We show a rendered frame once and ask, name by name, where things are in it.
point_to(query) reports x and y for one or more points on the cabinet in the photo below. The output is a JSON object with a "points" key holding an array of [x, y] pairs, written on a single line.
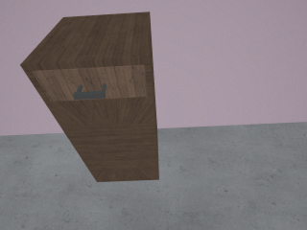
{"points": [[128, 150]]}

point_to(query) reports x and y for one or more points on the drawer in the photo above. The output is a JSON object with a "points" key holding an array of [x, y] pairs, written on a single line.
{"points": [[128, 81]]}

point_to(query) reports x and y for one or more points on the handle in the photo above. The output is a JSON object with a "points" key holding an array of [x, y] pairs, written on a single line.
{"points": [[100, 123], [86, 95]]}

